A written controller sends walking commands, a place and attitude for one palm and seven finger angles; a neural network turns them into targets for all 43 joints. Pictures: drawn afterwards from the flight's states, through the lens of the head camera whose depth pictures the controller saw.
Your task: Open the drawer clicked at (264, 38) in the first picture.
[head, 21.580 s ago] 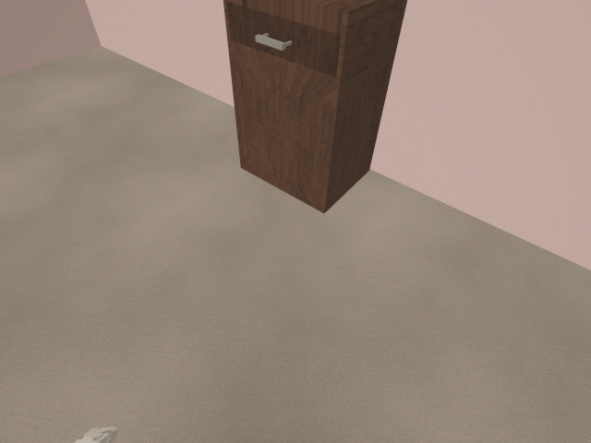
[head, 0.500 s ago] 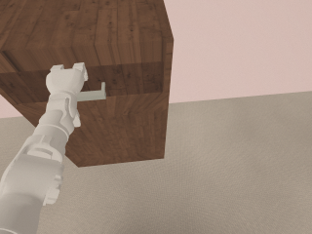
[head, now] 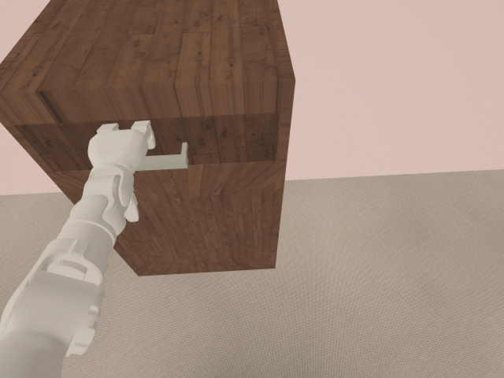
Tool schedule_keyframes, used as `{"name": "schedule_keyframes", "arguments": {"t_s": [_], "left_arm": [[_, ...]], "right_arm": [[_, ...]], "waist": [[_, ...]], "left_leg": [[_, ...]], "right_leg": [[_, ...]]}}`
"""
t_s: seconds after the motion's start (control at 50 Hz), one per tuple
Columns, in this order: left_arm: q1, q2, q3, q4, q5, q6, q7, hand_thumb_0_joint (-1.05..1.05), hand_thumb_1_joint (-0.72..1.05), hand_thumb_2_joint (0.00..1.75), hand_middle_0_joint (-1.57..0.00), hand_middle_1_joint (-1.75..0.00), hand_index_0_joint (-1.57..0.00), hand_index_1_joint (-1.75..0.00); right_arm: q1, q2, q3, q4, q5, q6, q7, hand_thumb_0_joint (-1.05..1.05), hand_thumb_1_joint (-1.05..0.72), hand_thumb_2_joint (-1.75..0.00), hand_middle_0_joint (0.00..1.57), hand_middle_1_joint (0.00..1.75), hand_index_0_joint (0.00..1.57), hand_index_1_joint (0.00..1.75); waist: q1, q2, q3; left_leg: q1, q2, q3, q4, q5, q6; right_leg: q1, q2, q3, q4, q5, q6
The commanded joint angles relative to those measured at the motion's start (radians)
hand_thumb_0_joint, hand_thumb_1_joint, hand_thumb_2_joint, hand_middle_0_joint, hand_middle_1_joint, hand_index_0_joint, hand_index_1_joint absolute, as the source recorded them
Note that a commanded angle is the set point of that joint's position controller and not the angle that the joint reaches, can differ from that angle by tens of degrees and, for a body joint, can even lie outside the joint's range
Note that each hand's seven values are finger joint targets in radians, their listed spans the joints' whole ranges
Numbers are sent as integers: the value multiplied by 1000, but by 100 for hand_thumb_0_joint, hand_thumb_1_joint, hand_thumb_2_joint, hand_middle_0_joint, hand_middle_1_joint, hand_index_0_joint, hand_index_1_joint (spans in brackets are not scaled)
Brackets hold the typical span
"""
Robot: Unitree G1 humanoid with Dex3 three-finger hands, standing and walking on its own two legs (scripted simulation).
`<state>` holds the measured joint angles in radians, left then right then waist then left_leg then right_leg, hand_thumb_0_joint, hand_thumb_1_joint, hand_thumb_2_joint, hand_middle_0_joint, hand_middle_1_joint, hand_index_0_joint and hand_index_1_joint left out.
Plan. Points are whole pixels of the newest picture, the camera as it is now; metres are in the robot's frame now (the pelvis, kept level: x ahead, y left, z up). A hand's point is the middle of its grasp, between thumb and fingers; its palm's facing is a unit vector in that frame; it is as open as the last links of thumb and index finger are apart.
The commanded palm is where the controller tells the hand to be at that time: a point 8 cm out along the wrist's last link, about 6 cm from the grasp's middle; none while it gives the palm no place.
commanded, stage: re-aim the fingers above the handle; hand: left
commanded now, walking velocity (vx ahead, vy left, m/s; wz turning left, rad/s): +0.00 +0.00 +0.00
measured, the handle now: (157, 155) +0.55 +0.20 -0.01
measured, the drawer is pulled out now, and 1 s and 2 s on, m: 0.00 0.00 0.00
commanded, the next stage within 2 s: lower the fingers behind the handle in 0.58 s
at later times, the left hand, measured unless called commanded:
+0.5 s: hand (141, 179) +0.44 +0.20 +0.04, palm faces -0.17 -0.02 -0.99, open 13.8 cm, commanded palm +0.44 +0.20 +0.11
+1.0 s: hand (122, 188) +0.44 +0.24 +0.02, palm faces -0.23 +0.00 -0.97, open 13.8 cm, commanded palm +0.45 +0.23 +0.08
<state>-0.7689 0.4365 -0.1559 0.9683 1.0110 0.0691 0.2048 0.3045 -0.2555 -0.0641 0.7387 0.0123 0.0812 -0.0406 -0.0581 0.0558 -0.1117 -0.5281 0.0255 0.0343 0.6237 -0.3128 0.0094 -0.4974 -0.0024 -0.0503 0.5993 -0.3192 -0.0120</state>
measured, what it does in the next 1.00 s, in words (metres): stands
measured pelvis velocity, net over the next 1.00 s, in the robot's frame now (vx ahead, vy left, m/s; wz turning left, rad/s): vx -0.01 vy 0.00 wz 0.02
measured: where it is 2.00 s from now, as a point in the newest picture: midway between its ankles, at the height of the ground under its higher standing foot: outside the picture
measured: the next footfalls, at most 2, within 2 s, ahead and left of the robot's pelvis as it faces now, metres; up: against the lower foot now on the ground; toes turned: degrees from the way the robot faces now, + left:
none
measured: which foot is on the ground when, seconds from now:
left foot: down 0.00-1.00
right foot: down 0.00-1.00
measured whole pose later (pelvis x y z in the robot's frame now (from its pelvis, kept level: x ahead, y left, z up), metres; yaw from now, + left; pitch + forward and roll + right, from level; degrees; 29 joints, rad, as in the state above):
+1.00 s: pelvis -0.01 +0.00 -0.01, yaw +1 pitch +14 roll -1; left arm -0.77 0.50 -0.16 0.97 1.01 -0.02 0.09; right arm 0.33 -0.26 -0.05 0.74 0.00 0.06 -0.08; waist -0.06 0.04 -0.09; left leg -0.60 0.02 0.02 0.68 -0.32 0.01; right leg -0.56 -0.01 -0.07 0.65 -0.33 -0.01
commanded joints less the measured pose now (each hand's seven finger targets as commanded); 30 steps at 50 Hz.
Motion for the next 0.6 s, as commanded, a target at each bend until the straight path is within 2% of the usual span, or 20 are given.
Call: {"name": "schedule_keyframes", "arguments": {"t_s": [0.0,0.04,0.06,0.08,0.1,0.12,0.16,0.22,0.26,0.28,0.3,0.32,0.36,0.4,0.44,0.46,0.48,0.5,0.54,0.58], "left_arm": [[-469,73,-2,-246,0,-119,-16,0,-50,30,-30,-120,-30,-120],[-477,187,104,-244,28,-148,30,0,-50,30,-30,-120,-30,-120],[-455,253,171,-233,43,-154,64,0,-50,30,-30,-120,-30,-120],[-473,286,202,-253,54,-157,101,0,-50,30,-30,-120,-30,-120],[-451,367,281,-241,64,-148,138,0,-50,30,-30,-120,-30,-120],[-457,369,273,-225,80,-126,174,0,-50,30,-30,-120,-30,-120],[-443,363,262,-222,102,-71,235,0,-50,30,-30,-120,-30,-120],[-413,367,249,-146,105,30,247,0,-50,30,-30,-120,-30,-120],[-409,315,206,-105,76,76,197,0,-50,30,-30,-120,-30,-120],[-428,267,157,-93,57,88,159,0,-50,30,-30,-120,-30,-120],[-427,229,132,-85,33,87,117,0,-50,30,-30,-120,-30,-120],[-432,161,63,-114,12,75,70,0,-50,30,-30,-120,-30,-120],[-460,21,-57,-224,-24,16,-15,0,-50,30,-30,-120,-30,-120],[-506,-73,-146,-353,-49,-80,-78,0,-50,30,-30,-120,-30,-120],[-477,29,-52,-385,-42,-168,-83,0,-50,30,-30,-120,-30,-120],[-488,72,-11,-385,-26,-201,-65,0,-50,30,-30,-120,-30,-120],[-495,105,26,-388,-14,-225,-34,0,-50,30,-30,-120,-30,-120],[-511,173,94,-395,-2,-239,8,0,-50,30,-30,-120,-30,-120],[-467,324,260,-320,44,-224,124,0,-50,30,-30,-120,-30,-120],[-424,382,322,-279,65,-151,232,0,-50,30,-30,-120,-30,-120]], "right_arm": [[71,-146,-41,-80,-3,-26,-25,0,-90,-90,20,30,20,30],[74,-144,-34,-84,-6,-25,-23,0,-90,-90,20,30,20,30],[70,-138,-29,-92,-8,-23,-23,0,-90,-90,20,30,20,30],[66,-133,-26,-98,-11,-23,-22,0,-90,-90,20,30,20,30],[55,-134,-24,-100,-15,-23,-22,0,-90,-90,20,30,20,30],[45,-127,-17,-105,-15,-23,-18,0,-90,-90,20,30,20,30],[20,-122,-14,-111,-16,-28,-12,0,-90,-90,20,30,20,30],[21,-131,-16,-105,-12,-23,-5,0,-90,-90,20,30,20,30],[35,-137,-26,-103,-4,-17,-4,0,-90,-90,20,30,20,30],[45,-143,-29,-100,3,-15,-6,0,-90,-90,20,30,20,30],[54,-149,-35,-97,5,-13,-9,0,-90,-90,20,30,20,30],[60,-155,-38,-99,9,-14,-12,0,-90,-90,20,30,20,30],[60,-156,-50,-100,6,-20,-22,0,-90,-90,20,30,20,30],[65,-147,-53,-100,-3,-34,-32,0,-90,-90,20,30,20,30],[78,-147,-52,-81,-13,-36,-40,0,-90,-90,20,30,20,30],[88,-142,-48,-75,-16,-35,-42,0,-90,-90,20,30,20,30],[94,-136,-47,-73,-15,-34,-38,0,-90,-90,20,30,20,30],[96,-138,-45,-70,-16,-32,-34,0,-90,-90,20,30,20,30],[92,-129,-34,-65,-18,-31,-20,0,-90,-90,20,30,20,30],[46,-119,-13,-76,-23,-25,-9,0,-90,-90,20,30,20,30]], "waist": [[-76,-45,-259],[-45,-18,-273],[-15,-25,-302],[-6,-16,-333],[21,-14,-352],[20,-12,-345],[33,18,-381],[32,-7,-453],[9,-36,-474],[-19,-55,-459],[-38,-86,-461],[-56,-84,-431],[-91,-71,-399],[-120,-39,-351],[-91,-1,-329],[-83,-8,-326],[-66,14,-318],[-42,35,-320],[11,28,-342],[48,19,-357]], "left_leg": [[263,-44,-16,-19,338,39],[228,-48,-18,-10,334,36],[198,-52,-16,-10,335,34],[179,-55,-11,-3,349,33],[150,-57,-9,2,359,30],[118,-60,-5,3,343,26],[107,-59,15,10,358,21],[114,-55,34,9,380,17],[140,-52,41,0,376,22],[158,-50,41,-4,370,27],[177,-48,38,-4,386,33],[201,-45,33,-10,383,37],[288,-40,12,-6,403,46],[342,-39,-13,2,426,52],[353,-41,-33,11,425,46],[344,-40,-43,16,433,40],[331,-41,-45,17,423,33],[309,-40,-46,15,435,25],[218,-46,-41,24,435,17],[124,-56,-18,17,398,11]], "right_leg": [[27,44,20,-58,306,-13],[30,43,25,-32,305,-20],[62,43,26,-17,306,-22],[83,42,30,-3,329,-23],[111,42,31,9,339,-25],[110,40,31,18,336,-22],[127,39,29,31,360,-23],[189,39,30,32,420,-14],[210,41,34,7,441,-5],[202,42,32,-9,446,-1],[211,41,33,-21,465,2],[184,41,32,-33,457,5],[111,47,27,-55,421,4],[41,49,25,-64,375,2],[3,50,23,-45,340,-6],[-11,49,19,-31,327,-10],[-23,51,18,-22,310,-16],[-14,53,13,-11,309,-25],[21,55,9,29,320,-32],[80,50,8,53,334,-34]]}}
